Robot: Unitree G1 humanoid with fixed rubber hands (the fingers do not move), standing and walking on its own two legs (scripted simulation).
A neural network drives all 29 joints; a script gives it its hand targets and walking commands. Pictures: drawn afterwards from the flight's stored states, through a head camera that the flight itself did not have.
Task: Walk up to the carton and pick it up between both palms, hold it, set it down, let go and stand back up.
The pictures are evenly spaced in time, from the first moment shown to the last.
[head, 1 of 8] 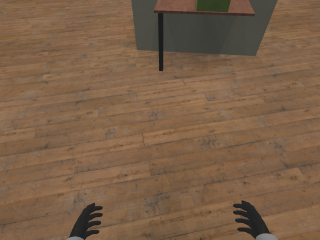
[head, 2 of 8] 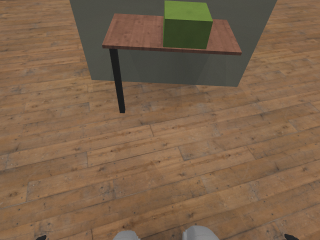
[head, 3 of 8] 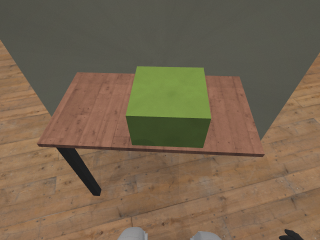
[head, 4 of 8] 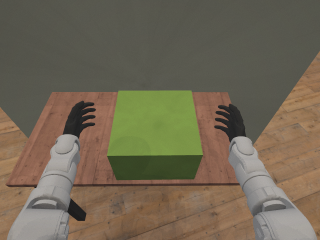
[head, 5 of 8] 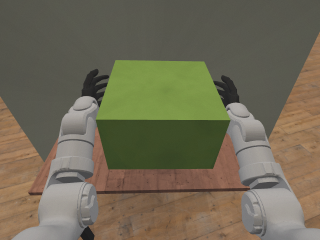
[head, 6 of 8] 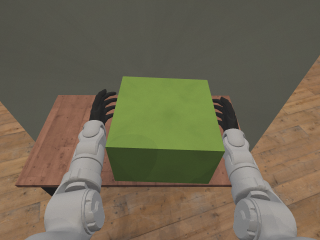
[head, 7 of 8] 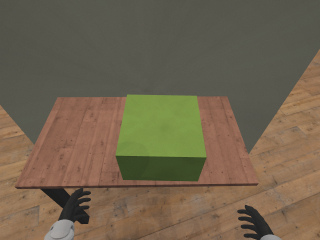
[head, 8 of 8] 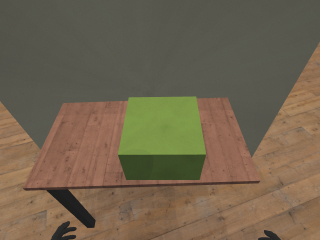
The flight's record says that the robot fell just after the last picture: no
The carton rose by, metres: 0.25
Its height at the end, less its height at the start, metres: +0.00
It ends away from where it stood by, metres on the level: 0.01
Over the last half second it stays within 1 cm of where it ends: yes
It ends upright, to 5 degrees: yes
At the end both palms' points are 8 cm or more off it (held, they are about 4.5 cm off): yes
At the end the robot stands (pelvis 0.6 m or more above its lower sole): yes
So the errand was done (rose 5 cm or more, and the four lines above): yes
